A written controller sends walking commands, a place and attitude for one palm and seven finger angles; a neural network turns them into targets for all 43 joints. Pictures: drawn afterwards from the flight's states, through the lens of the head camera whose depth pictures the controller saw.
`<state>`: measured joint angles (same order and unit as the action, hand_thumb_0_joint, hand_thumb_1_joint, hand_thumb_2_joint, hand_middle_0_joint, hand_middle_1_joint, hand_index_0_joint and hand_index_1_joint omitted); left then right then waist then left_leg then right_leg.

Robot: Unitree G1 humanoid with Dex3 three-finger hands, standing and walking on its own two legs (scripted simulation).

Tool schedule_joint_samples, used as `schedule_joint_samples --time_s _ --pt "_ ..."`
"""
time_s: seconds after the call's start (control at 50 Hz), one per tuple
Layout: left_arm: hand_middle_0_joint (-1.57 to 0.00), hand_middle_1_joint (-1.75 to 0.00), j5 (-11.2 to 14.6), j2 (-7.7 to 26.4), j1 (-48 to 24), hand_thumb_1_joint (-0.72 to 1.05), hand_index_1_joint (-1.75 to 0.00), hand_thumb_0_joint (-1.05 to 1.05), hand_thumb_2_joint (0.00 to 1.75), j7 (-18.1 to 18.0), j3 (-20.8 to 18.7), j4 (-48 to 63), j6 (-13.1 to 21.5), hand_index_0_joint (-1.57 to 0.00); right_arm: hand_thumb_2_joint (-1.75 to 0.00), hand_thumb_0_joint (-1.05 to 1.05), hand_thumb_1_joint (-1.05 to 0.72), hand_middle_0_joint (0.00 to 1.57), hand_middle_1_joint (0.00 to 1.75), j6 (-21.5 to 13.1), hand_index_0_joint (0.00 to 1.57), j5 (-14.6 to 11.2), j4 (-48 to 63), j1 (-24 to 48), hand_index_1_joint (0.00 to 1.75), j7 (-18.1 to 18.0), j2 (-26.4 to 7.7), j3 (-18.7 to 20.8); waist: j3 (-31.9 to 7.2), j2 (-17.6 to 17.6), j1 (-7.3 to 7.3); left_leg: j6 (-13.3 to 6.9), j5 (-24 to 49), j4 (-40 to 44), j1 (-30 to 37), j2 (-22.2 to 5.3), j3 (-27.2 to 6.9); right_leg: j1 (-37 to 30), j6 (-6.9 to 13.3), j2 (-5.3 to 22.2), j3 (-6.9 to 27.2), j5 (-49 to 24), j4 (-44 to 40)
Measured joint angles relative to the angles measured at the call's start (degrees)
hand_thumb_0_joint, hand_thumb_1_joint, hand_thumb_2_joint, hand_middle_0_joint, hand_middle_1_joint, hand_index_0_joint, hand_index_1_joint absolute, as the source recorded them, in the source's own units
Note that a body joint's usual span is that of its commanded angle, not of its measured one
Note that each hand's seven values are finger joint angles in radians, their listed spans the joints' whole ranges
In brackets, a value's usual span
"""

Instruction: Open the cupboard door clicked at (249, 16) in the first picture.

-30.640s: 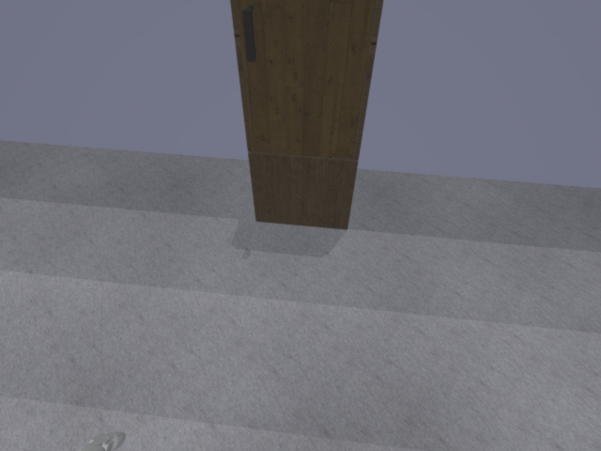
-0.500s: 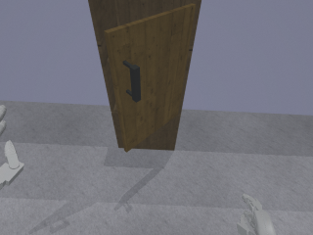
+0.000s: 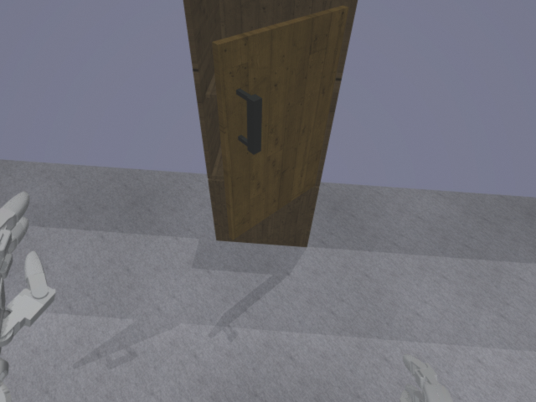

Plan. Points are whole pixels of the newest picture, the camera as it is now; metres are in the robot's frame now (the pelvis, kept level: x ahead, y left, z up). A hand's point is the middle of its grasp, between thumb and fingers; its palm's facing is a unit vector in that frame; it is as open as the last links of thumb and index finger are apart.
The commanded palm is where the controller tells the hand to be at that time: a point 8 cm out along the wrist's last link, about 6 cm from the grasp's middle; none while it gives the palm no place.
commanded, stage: stop stepping back and stand still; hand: left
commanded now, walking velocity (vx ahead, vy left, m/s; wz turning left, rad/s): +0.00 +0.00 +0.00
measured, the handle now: (248, 121) +0.65 +0.09 +0.08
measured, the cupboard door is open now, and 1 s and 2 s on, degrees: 46 46 46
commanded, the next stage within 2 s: let the arm hang, fingers relaxed in 0.40 s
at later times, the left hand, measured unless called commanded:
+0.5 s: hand (8, 308) +0.18 +0.29 +0.15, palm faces +0.45 -0.78 -0.43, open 7.4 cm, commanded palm none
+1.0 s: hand out of the picture -0.04 +0.19 -0.18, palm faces +0.05 -0.98 -0.18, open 7.4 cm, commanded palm none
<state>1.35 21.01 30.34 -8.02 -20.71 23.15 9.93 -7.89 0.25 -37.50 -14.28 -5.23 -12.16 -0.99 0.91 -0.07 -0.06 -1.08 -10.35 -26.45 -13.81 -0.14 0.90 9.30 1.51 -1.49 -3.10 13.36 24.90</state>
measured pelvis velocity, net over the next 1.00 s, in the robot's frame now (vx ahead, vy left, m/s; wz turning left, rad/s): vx -0.01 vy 0.00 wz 0.06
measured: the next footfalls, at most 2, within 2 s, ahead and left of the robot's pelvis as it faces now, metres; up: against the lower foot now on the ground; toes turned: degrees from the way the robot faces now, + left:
none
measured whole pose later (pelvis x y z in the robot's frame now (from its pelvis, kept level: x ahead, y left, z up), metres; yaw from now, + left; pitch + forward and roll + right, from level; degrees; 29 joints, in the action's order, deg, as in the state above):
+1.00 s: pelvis -0.01 +0.00 +0.00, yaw +3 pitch -2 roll -1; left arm -0.5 12.7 17.5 0.6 0.3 -61.6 -1.5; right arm 1.6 1.1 -61.6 -14.9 -0.7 -16.3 0.9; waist 4.8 -1.2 0.2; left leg -1.1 -8.4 -26.4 -16.5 1.4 -2.1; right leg 11.3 2.1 -0.6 -5.5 13.3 25.9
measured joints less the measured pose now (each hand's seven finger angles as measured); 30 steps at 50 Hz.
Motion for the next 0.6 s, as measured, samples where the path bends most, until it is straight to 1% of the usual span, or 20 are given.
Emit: schedule_joint_samples --time_s 0.08,0.16,0.24,0.36,0.42,0.5,0.52,0.54,0.58,0.6 --pt "-0.21 -0.30 -0.2 2.2 0.9 0.89 -0.30 0.02 0.90 0.1 -1.0 3.4 1.8 -0.21 -0.90 0.01 -0.90 0.21 0.30 -0.9 0.20 0.4 2.0 1.0 0.30 0.4 0.7 -0.4 -0.2 -0.9 -0.29 -0.4 1.3 1.0 -0.5 0.3 0.0 0.4 -0.5 0.3 0.0 -1.3 -1.1" --pt "-0.21 -0.30 -0.2 3.0 1.5 0.89 -0.31 0.02 0.90 -0.1 -2.8 3.1 3.0 -0.21 -0.90 0.01 -0.90 0.21 0.30 -0.9 0.20 0.4 3.1 1.6 0.30 0.5 0.9 -0.5 -1.0 -0.6 -0.27 -0.9 2.3 1.9 -1.1 0.8 -0.1 0.9 -1.2 0.6 0.1 -2.1 -1.9" --pt "-0.21 -0.30 -0.2 1.8 1.1 0.89 -0.30 0.02 0.90 -0.2 -3.1 0.4 2.6 -0.21 -0.90 0.01 -0.90 0.21 0.30 -0.7 0.20 0.4 2.7 1.8 0.30 0.6 0.7 -0.5 -1.1 0.3 0.37 -1.2 2.8 2.2 -1.5 1.1 -0.3 1.0 -1.4 0.8 0.1 -2.8 -2.7" --pt "-0.21 -0.30 -0.7 -0.9 -0.1 0.89 -0.30 0.02 0.90 -0.1 -0.7 -1.1 0.9 -0.21 -0.90 0.01 -0.90 0.21 0.30 -0.8 0.20 0.5 1.2 1.3 0.30 0.5 0.7 -0.7 -0.3 0.4 1.51 -1.6 3.1 2.4 -1.6 1.5 -0.6 0.8 -1.6 1.1 -0.1 -3.1 -3.1" --pt "-0.21 -0.30 -1.1 -1.1 -0.7 0.89 -0.30 0.02 0.90 -0.2 -0.1 -0.1 0.6 -0.21 -0.90 0.01 -0.90 0.21 0.30 -1.1 0.20 0.7 0.8 1.1 0.30 0.4 0.9 -0.9 0.3 0.0 1.61 -1.6 3.2 2.7 -1.3 1.8 -0.8 0.7 -1.6 1.3 -0.2 -2.9 -2.9" --pt "-0.21 -0.30 -1.0 0.0 -0.7 0.89 -0.30 0.02 0.90 -0.3 -0.7 1.6 1.2 -0.21 -0.90 0.01 -0.90 0.21 0.30 -1.3 0.21 0.8 0.7 1.0 0.30 0.4 1.3 -1.0 0.5 -0.2 1.13 -1.5 2.9 2.5 -1.4 1.6 -0.9 0.4 -1.5 1.1 -0.3 -3.0 -3.3" --pt "-0.21 -0.30 -1.6 0.6 -2.1 0.89 -0.30 0.02 0.90 0.5 0.1 -1.1 2.2 -0.21 -0.90 0.01 -0.90 0.21 0.30 -2.3 0.20 0.7 -0.6 1.3 0.30 1.5 0.7 -0.6 -0.1 0.3 0.95 -1.5 2.6 1.4 -2.7 1.6 -1.3 1.3 -1.4 1.1 -0.7 -2.7 -2.7" --pt "-0.21 -0.30 -2.1 1.2 -4.8 0.89 -0.30 0.01 0.90 1.9 2.1 -6.3 1.7 -0.21 -0.90 0.01 -0.90 0.21 0.30 -2.1 0.20 0.4 -2.5 2.0 0.30 2.7 -0.3 -0.1 -0.6 1.2 1.06 -1.6 2.2 -0.1 -4.0 1.8 -1.6 2.5 -1.4 1.2 -1.1 -2.1 -1.3" --pt "-0.20 -0.30 -2.5 1.2 -10.3 0.89 -0.30 0.01 0.90 4.6 6.8 -19.5 -2.9 -0.20 -0.90 0.01 -0.90 0.21 0.30 0.5 0.21 0.2 -6.1 4.3 0.30 4.3 -2.6 0.6 -1.2 3.1 1.07 -2.0 1.1 -2.7 -5.9 2.3 -1.5 4.8 -1.6 1.8 -1.2 -0.5 2.3" --pt "-0.20 -0.30 -2.7 0.7 -12.4 0.89 -0.30 0.01 0.90 5.6 9.0 -26.5 -5.4 -0.20 -0.90 0.01 -0.90 0.21 0.30 1.9 0.21 0.2 -7.6 5.4 0.30 4.7 -3.6 0.8 -1.3 3.8 0.74 -2.2 0.7 -3.7 -6.5 2.5 -1.3 5.9 -1.6 2.2 -0.9 0.4 4.1"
